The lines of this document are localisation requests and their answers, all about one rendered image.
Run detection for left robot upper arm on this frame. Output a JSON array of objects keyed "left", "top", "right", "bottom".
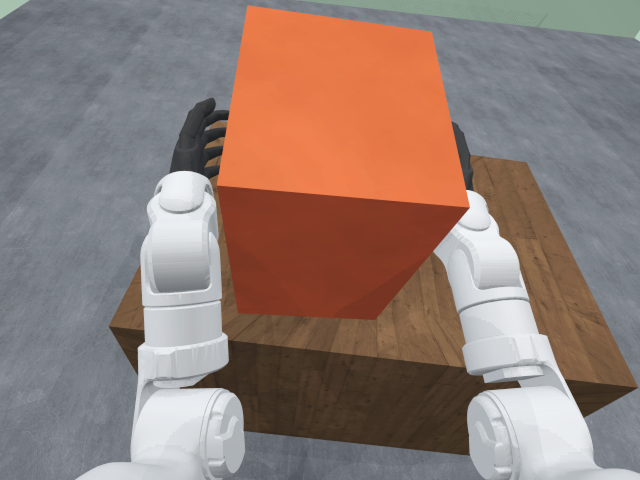
[{"left": 75, "top": 388, "right": 245, "bottom": 480}]

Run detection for left robot forearm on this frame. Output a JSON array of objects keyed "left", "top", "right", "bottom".
[{"left": 131, "top": 171, "right": 229, "bottom": 460}]

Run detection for robot right hand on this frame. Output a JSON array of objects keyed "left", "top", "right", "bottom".
[{"left": 451, "top": 121, "right": 474, "bottom": 191}]

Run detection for robot left hand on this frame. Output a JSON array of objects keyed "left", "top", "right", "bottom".
[{"left": 169, "top": 98, "right": 229, "bottom": 179}]

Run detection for carton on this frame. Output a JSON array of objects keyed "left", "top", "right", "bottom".
[{"left": 217, "top": 5, "right": 470, "bottom": 320}]

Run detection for pedestal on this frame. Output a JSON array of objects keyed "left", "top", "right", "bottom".
[{"left": 109, "top": 121, "right": 638, "bottom": 456}]

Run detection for right robot upper arm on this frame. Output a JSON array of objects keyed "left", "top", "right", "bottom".
[{"left": 467, "top": 386, "right": 640, "bottom": 480}]

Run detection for right robot forearm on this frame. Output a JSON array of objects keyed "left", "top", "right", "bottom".
[{"left": 433, "top": 190, "right": 594, "bottom": 460}]

